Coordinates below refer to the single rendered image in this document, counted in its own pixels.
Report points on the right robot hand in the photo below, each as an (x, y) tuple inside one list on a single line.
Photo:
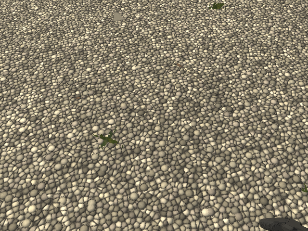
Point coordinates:
[(281, 224)]

